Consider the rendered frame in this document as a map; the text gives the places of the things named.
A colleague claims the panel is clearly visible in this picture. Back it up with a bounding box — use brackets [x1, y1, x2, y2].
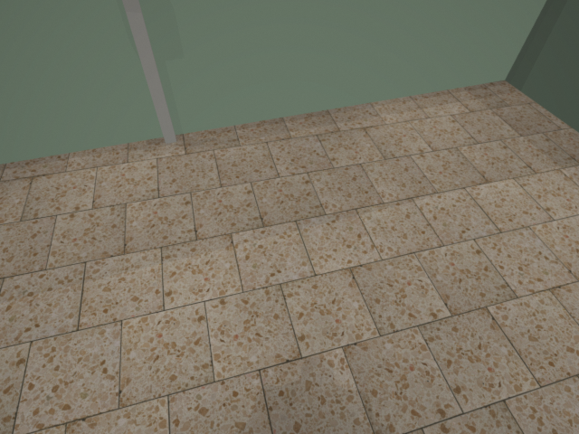
[122, 0, 176, 144]

